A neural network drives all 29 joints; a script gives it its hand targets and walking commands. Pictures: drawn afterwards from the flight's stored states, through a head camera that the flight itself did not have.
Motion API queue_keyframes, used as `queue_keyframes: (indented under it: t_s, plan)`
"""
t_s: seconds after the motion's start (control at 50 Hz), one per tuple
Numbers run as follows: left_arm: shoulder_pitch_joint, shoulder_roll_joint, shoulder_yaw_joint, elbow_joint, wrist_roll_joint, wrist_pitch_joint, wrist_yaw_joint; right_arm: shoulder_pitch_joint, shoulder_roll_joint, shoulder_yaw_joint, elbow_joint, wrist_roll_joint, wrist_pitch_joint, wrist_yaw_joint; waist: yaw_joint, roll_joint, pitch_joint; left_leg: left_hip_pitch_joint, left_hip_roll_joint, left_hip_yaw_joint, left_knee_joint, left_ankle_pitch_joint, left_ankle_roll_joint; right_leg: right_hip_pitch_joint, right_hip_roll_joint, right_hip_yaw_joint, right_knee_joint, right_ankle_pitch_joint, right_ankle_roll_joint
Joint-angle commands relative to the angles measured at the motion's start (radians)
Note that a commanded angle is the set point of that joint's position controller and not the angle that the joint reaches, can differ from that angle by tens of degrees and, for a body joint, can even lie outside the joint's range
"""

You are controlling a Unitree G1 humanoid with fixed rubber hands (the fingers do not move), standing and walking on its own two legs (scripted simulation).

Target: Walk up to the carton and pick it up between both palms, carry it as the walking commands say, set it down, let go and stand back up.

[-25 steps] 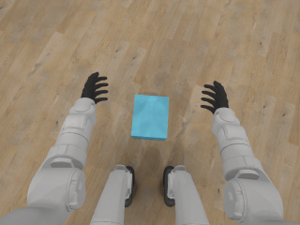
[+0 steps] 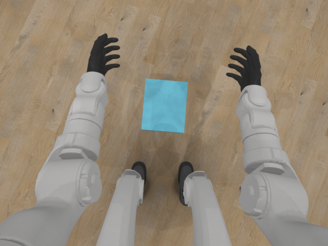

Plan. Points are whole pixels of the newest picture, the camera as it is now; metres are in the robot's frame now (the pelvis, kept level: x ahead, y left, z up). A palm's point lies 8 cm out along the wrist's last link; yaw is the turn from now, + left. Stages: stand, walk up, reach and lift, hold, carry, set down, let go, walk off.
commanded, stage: reach and lift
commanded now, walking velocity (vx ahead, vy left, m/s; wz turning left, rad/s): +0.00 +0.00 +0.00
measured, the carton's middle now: (164, 107) +0.47 +0.00 -0.57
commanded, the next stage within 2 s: none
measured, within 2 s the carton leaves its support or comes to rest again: neither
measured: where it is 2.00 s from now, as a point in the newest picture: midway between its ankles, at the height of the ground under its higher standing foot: (161, 191)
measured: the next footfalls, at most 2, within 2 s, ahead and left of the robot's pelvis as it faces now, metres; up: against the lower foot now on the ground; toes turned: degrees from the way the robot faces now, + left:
none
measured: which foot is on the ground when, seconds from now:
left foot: down 0.00-1.00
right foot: down 0.00-1.00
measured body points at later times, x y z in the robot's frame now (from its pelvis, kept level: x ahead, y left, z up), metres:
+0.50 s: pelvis -0.03 +0.00 -0.15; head +0.30 +0.00 +0.16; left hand +0.50 +0.17 -0.29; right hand +0.48 -0.19 -0.29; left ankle +0.07 +0.12 -0.61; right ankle +0.07 -0.12 -0.61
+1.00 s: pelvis -0.04 +0.00 -0.25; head +0.32 +0.00 +0.02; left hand +0.49 +0.17 -0.43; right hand +0.48 -0.19 -0.43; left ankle +0.06 +0.12 -0.61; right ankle +0.07 -0.12 -0.61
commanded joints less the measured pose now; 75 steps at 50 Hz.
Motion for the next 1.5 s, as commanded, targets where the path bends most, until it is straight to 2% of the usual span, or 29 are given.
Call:
queue_keyframes:
  t_s: [0.0, 0.08, 0.16, 0.28, 0.38, 0.52, 0.64, 0.92, 1.12, 1.16, 1.22, 1.3, 1.48]
  plan:
    - [-0.206, 0.066, 0.01, -0.063, 0.015, -0.013, 0.001, -0.205, -0.061, -0.011, -0.057, -0.011, -0.013, 0.004, 0.009, 0.01, -0.81, 0.353, -0.062, 0.037, 0.007, 0.228, -0.023, 0.441, 0.056, -0.034, 0.029, 0.26, 0.031]
    - [-0.244, 0.074, -0.002, -0.038, 0.004, -0.007, 0.014, -0.231, -0.085, -0.01, -0.011, -0.007, -0.012, -0.003, -0.005, 0.025, -0.823, 0.278, -0.064, 0.043, 0.106, 0.157, -0.034, 0.344, 0.063, -0.047, 0.132, 0.186, 0.033]
    - [-0.271, 0.089, -0.033, -0.029, -0.029, -0.007, 0.037, -0.249, -0.116, 0.019, 0.002, 0.024, -0.018, -0.02, -0.011, 0.038, -0.892, 0.24, -0.069, 0.047, 0.22, 0.151, -0.045, 0.271, 0.07, -0.058, 0.242, 0.176, 0.039]
    - [-0.312, 0.135, -0.082, -0.061, -0.09, -0.008, 0.067, -0.287, -0.157, 0.094, -0.052, 0.101, -0.016, -0.048, -0.002, 0.036, -1.022, 0.178, -0.074, 0.064, 0.366, 0.165, -0.049, 0.248, 0.077, -0.054, 0.377, 0.205, 0.046]
    - [-0.357, 0.171, -0.113, -0.074, -0.148, -0.002, 0.076, -0.327, -0.192, 0.143, -0.081, 0.155, -0.001, -0.062, -0.002, 0.029, -1.063, 0.116, -0.071, 0.079, 0.452, 0.125, -0.042, 0.218, 0.073, -0.05, 0.46, 0.179, 0.045]
    - [-0.403, 0.195, -0.136, 0.004, -0.193, -0.005, 0.075, -0.38, -0.206, 0.174, -0.013, 0.188, 0.004, -0.063, -0.003, 0.017, -0.958, -0.007, -0.055, 0.077, 0.549, 0.029, -0.037, 0.079, 0.061, -0.054, 0.558, 0.078, 0.043]
    - [-0.436, 0.217, -0.148, 0.061, -0.21, -0.019, 0.077, -0.427, -0.225, 0.182, 0.049, 0.202, -0.011, -0.068, 0.0, 0.016, -0.903, -0.065, -0.043, 0.07, 0.631, 0.001, -0.038, 0.001, 0.054, -0.058, 0.641, 0.038, 0.041]
    - [-0.537, 0.265, -0.222, 0.123, -0.282, -0.057, 0.077, -0.519, -0.266, 0.235, 0.127, 0.27, -0.051, -0.074, -0.012, 0.039, -0.853, -0.112, -0.022, 0.054, 0.811, 0.039, -0.031, -0.077, 0.033, -0.053, 0.819, 0.063, 0.039]
    - [-0.606, 0.289, -0.254, 0.209, -0.302, -0.083, 0.068, -0.591, -0.28, 0.275, 0.19, 0.297, -0.078, -0.066, -0.02, 0.046, -0.726, -0.17, -0.007, 0.025, 0.905, 0.033, -0.02, -0.199, 0.019, -0.038, 0.907, 0.04, 0.037]
    - [-0.635, 0.285, -0.255, 0.221, -0.294, -0.09, 0.064, -0.613, -0.262, 0.29, 0.217, 0.317, -0.087, -0.058, -0.003, 0.06, -0.657, -0.216, -0.01, 0.023, 0.916, 0.035, -0.016, -0.223, 0.023, -0.028, 0.921, 0.042, 0.03]
    - [-0.629, 0.278, -0.258, 0.228, -0.29, -0.103, 0.056, -0.595, -0.252, 0.294, 0.278, 0.324, -0.098, -0.044, 0.0, 0.064, -0.598, -0.233, -0.006, 0.009, 0.939, 0.077, -0.015, -0.266, 0.022, -0.014, 0.944, 0.078, 0.025]
    - [-0.596, 0.258, -0.27, 0.252, -0.305, -0.108, 0.054, -0.571, -0.259, 0.285, 0.305, 0.322, -0.109, -0.043, -0.015, 0.068, -0.604, -0.223, -0.008, 0.0, 0.955, 0.112, -0.019, -0.266, 0.023, -0.012, 0.954, 0.105, 0.024]
    - [-0.599, 0.264, -0.269, 0.27, -0.31, -0.109, 0.052, -0.593, -0.259, 0.293, 0.322, 0.328, -0.111, -0.041, -0.009, 0.055, -0.564, -0.26, -0.01, -0.001, 0.955, 0.078, -0.016, -0.282, 0.022, -0.006, 0.954, 0.075, 0.024]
